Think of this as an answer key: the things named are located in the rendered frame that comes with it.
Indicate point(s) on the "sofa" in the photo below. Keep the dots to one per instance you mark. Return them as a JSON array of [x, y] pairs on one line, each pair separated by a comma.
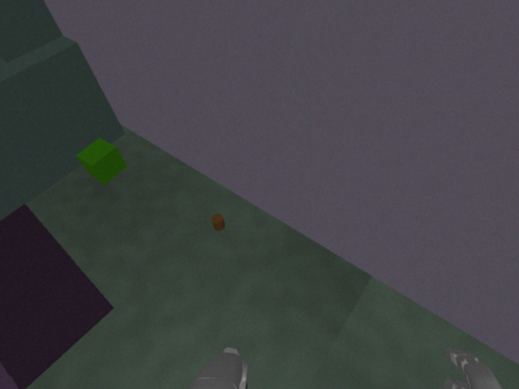
[[51, 105]]

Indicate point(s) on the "right robot hand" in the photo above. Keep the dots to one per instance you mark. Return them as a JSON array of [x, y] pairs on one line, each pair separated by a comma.
[[478, 375]]

